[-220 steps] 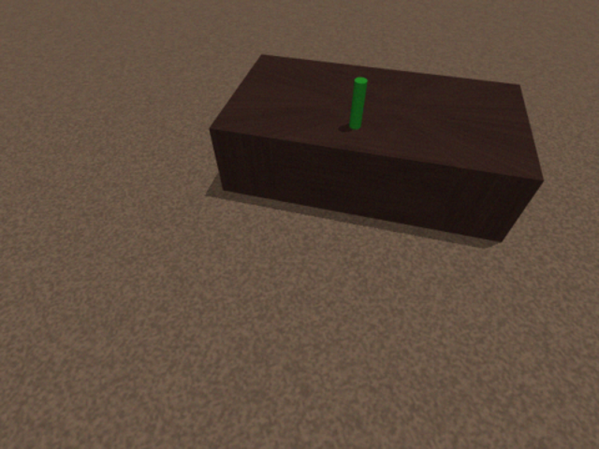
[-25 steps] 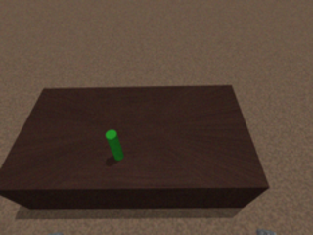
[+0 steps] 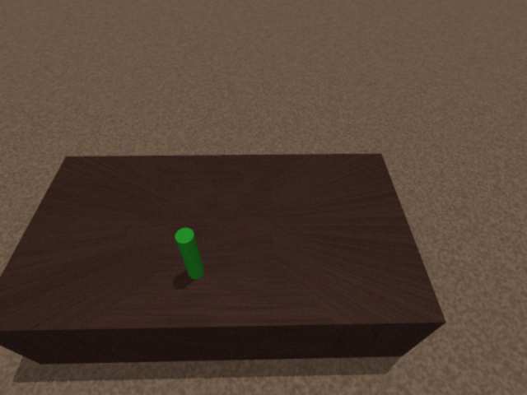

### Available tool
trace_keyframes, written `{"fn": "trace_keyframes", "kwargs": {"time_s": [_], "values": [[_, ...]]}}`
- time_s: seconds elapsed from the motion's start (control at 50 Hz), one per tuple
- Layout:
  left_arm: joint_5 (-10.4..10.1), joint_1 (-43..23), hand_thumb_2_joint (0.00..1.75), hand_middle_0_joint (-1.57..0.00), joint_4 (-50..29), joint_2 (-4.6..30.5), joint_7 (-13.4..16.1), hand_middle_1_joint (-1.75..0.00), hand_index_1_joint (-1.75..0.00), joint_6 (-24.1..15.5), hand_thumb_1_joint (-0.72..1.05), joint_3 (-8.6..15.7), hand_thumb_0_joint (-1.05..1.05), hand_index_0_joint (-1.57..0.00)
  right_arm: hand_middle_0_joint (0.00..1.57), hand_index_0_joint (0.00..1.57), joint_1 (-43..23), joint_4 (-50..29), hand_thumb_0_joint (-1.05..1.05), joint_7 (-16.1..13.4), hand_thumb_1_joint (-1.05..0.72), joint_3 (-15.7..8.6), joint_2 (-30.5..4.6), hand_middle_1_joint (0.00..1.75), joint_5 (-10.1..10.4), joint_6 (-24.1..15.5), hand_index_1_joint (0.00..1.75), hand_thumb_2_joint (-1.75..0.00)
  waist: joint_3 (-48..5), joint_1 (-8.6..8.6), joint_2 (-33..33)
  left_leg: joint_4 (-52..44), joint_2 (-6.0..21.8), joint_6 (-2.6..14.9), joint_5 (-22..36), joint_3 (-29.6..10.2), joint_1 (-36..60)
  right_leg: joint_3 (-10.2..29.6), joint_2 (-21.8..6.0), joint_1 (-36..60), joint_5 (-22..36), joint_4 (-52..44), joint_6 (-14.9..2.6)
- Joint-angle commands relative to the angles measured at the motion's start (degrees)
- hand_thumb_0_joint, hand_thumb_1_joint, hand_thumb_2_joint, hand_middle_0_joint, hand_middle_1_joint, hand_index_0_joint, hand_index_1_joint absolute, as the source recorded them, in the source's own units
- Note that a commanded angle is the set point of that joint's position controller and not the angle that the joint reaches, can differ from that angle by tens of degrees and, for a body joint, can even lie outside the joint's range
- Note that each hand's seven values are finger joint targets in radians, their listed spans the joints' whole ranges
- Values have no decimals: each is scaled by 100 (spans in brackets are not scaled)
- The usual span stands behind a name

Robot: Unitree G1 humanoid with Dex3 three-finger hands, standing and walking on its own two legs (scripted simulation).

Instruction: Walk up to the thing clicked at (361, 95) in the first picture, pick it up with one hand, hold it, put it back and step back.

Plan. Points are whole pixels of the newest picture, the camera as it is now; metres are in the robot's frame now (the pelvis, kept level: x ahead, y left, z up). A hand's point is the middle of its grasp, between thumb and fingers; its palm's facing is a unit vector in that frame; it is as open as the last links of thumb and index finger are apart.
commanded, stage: walk up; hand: left
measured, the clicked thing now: (190, 255) +0.52 +0.21 -0.32
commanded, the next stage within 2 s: stand in 0.40 s
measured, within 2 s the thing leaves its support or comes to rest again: neither
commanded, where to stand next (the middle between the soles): +0.04 -0.01 m, yaw +1 degrees
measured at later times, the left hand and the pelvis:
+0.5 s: hand out of the picture +0.07 +0.26 -0.16, palm faces -0.01 -0.94 -0.34, open 7.3 cm; pelvis +0.00 +0.00 +0.00, yaw +1 degrees
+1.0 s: hand out of the picture +0.09 +0.25 -0.16, palm faces -0.02 -0.94 -0.34, open 7.3 cm; pelvis +0.02 -0.01 +0.00, yaw +1 degrees
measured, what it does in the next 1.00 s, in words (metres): stands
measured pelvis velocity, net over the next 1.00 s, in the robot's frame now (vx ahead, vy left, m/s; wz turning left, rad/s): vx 0.02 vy -0.01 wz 0.01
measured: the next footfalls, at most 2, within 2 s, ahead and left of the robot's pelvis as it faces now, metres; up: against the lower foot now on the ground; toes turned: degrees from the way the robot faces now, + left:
none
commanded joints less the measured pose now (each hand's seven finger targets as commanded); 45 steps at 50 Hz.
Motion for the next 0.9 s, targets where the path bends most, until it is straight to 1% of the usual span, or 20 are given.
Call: {"fn": "trace_keyframes", "kwargs": {"time_s": [0.0,0.08,0.14,0.22,0.26,0.28,0.34,0.36,0.38,0.4,0.44,0.46,0.6,0.64,0.68,0.74,0.78,0.82,0.84,0.88], "values": [[11,-264,90,-20,-344,1231,102,-30,-30,-130,90,219,0,-20,20,20,-404,-409,0,-95,-90,-203,-1207,30,-12,-138,30,-90,-619,48,80,-305,637,116,385,-683,469,406,-554,-196,609,-364,-241],[30,-234,90,-20,-360,1213,105,-30,-30,-129,90,212,0,-20,20,20,-371,-429,0,-97,-90,-225,-1221,30,-25,-117,30,-90,-604,19,53,-337,618,126,181,-688,448,409,-566,-194,564,-428,-245],[32,-221,90,-20,-356,1192,109,-30,-30,-124,90,213,0,-20,20,20,-334,-423,0,-100,-90,-248,-1221,30,-30,-112,30,-90,-600,3,58,-380,640,128,168,-711,457,377,-550,-190,527,-400,-243],[29,-125,90,-20,-348,1185,107,-30,-30,-132,90,207,0,-20,20,20,-371,-455,0,-95,-90,-240,-1184,30,-21,-109,30,-90,-570,33,74,-368,625,113,211,-721,510,390,-560,-239,501,-429,-239],[33,-160,90,-20,-354,1181,111,-30,-30,-120,90,216,0,-20,20,20,-357,-434,0,-97,-90,-249,-1194,30,-31,-106,30,-90,-503,14,112,-482,627,103,-28,-778,353,354,-539,-192,439,-397,-244],[40,-84,90,-20,-341,1178,111,-30,-30,-119,90,210,0,-20,20,20,-392,-451,0,-98,-90,-260,-1211,30,-31,-110,30,-90,-538,44,117,-476,657,128,20,-795,426,335,-535,-194,413,-390,-248],[46,-68,90,-20,-353,1174,111,-30,-30,-124,90,211,0,-20,20,20,-399,-470,0,-94,-90,-249,-1193,30,-28,-105,30,-90,-461,34,117,-482,621,119,-105,-802,331,341,-533,-219,386,-446,-235],[64,-98,90,-20,-377,1198,112,-30,-30,-126,90,227,0,-20,20,20,-363,-470,0,-95,-90,-251,-1179,30,-38,-109,30,-90,-508,29,61,-486,622,126,-87,-793,303,339,-550,-142,419,-419,-246],[59,24,90,-20,-354,1179,111,-30,-30,-119,90,221,0,-20,20,20,-289,-472,0,-103,-90,-219,-1146,30,-63,-135,30,-90,-557,27,-58,-513,656,106,12,-834,403,384,-601,-170,295,-423,-245],[62,89,90,-20,-363,1122,106,-30,-30,-117,90,206,0,-20,20,20,-345,-487,0,-108,-90,-233,-1201,30,-64,-152,30,-90,-522,51,14,-480,643,100,30,-817,489,375,-599,-291,272,-448,-243],[52,23,90,-20,-406,1176,105,-30,-30,-126,90,216,0,-20,20,20,-323,-492,0,-107,-90,-227,-1175,30,-63,-168,30,-90,-503,29,30,-453,642,84,144,-804,476,405,-613,-296,230,-446,-248],[49,26,90,-20,-426,1170,105,-30,-30,-129,90,213,0,-20,20,20,-319,-490,0,-107,-90,-226,-1186,30,-61,-172,30,-90,-509,37,14,-428,657,93,273,-812,481,403,-618,-272,281,-463,-240],[58,109,90,-20,-482,1178,107,-30,-30,-141,90,218,0,-20,20,20,-262,-504,0,-113,-90,-212,-1192,30,-48,-176,30,-90,-569,33,75,-319,640,89,525,-754,538,413,-647,-196,464,-505,-240],[53,115,90,-20,-472,1186,100,-30,-30,-131,90,218,0,-20,20,20,-228,-503,0,-114,-90,-196,-1178,30,-48,-178,30,-90,-480,19,20,-382,631,74,373,-767,455,410,-641,-157,408,-496,-243],[50,125,90,-20,-494,1219,114,-30,-30,-134,90,223,0,-20,20,20,-235,-516,0,-119,-90,-194,-1168,30,-47,-174,30,-90,-545,29,-10,-331,646,78,587,-765,535,397,-632,-196,462,-486,-232],[52,126,90,-20,-508,1213,114,-30,-30,-137,90,215,0,-20,20,20,-237,-520,0,-120,-90,-183,-1163,30,-46,-157,30,-90,-474,23,4,-307,635,77,480,-749,505,401,-636,-212,430,-518,-242],[55,136,90,-20,-516,1183,106,-30,-30,-138,90,209,0,-20,20,20,-210,-518,0,-124,-90,-178,-1178,30,-47,-159,30,-90,-506,16,16,-284,619,77,495,-717,509,424,-662,-181,547,-540,-244],[50,135,90,-20,-535,1202,108,-30,-30,-134,90,222,0,-20,20,20,-169,-510,0,-128,-90,-173,-1185,30,-57,-173,30,-90,-601,33,63,-279,670,91,768,-734,535,410,-657,-46,704,-477,-243],[39,159,90,-20,-531,1195,110,-30,-30,-132,90,212,0,-20,20,20,-210,-507,0,-128,-90,-171,-1187,30,-44,-176,30,-90,-526,49,86,-302,641,58,754,-740,538,380,-623,-129,636,-479,-227],[51,123,90,-20,-533,1184,113,-30,-30,-135,90,208,0,-20,20,20,-204,-520,0,-135,-90,-174,-1200,30,-43,-170,30,-90,-549,37,-17,-251,669,86,827,-724,566,402,-650,-79,721,-510,-227]]}}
